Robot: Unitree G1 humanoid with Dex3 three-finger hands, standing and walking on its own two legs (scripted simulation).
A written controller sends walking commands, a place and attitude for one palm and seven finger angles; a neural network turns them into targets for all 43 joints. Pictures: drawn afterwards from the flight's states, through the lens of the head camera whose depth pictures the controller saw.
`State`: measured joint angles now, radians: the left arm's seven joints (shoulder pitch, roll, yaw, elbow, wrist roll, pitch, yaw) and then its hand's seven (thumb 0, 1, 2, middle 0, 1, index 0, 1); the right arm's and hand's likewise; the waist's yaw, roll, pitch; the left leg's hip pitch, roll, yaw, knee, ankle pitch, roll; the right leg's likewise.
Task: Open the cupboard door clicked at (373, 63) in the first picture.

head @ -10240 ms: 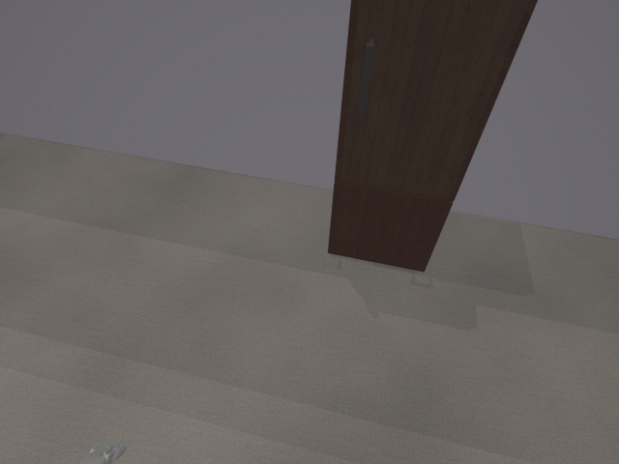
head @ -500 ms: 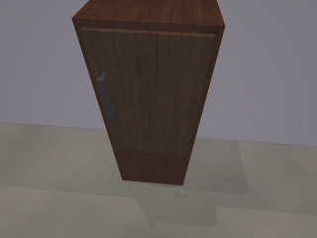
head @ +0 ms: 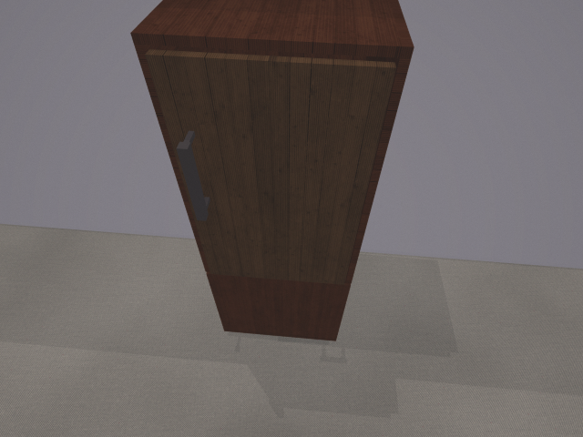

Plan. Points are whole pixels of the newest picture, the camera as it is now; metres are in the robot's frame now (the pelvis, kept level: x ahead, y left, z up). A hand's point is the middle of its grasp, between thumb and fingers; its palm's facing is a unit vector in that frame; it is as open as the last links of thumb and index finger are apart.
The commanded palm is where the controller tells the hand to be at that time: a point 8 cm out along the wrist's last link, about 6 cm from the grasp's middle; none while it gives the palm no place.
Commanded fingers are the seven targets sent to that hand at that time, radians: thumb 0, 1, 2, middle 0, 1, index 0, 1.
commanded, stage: look again from close up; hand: left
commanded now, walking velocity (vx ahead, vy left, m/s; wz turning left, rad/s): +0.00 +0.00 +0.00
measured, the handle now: (196, 178) +0.54 +0.22 +0.03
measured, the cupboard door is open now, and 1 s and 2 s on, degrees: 0 0 0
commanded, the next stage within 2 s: shuffle to correct the standing spot in 2.00 s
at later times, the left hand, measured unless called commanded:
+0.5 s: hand out of the picture -0.02 +0.27 -0.18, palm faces -0.01 -0.98 -0.21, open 7.4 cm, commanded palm none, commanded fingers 0.00 0.90 0.90 -0.20 -0.30 -0.20 -0.30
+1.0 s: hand out of the picture -0.17 +0.25 -0.18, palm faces +0.02 -0.99 -0.16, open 7.4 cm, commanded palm none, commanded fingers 0.00 0.90 0.90 -0.20 -0.30 -0.20 -0.30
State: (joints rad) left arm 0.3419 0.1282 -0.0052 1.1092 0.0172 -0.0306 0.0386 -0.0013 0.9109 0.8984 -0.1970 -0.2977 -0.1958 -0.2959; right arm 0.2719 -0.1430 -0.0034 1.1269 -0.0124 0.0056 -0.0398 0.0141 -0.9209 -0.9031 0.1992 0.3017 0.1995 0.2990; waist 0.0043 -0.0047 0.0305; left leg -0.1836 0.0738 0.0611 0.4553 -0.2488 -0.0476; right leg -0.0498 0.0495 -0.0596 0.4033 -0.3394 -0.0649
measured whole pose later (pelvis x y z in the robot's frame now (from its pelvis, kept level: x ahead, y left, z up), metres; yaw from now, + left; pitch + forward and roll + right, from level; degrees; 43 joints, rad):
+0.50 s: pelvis -0.06 +0.08 +0.00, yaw -2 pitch -3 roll -1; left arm 0.30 0.21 0.00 0.98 0.03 0.01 0.03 0.00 0.91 0.90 -0.20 -0.30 -0.20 -0.30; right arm 0.23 -0.17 -0.01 0.99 -0.02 0.01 -0.01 0.01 -0.90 -0.90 0.20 0.30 0.20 0.30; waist 0.01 -0.02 0.00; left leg -0.25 -0.01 0.09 0.52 -0.21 0.07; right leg -0.15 -0.03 0.00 0.49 -0.29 0.03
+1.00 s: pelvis -0.10 +0.09 +0.00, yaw -2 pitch -3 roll -1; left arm 0.47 0.13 0.00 1.10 0.03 0.01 0.04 0.00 0.91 0.90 -0.20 -0.30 -0.19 -0.30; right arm 0.30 -0.15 -0.03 1.08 -0.01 0.03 -0.01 0.01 -0.90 -0.90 0.20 0.30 0.20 0.30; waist 0.02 0.00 0.01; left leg -0.29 -0.02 0.09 0.44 -0.13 0.06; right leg -0.20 -0.04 0.01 0.46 -0.24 0.04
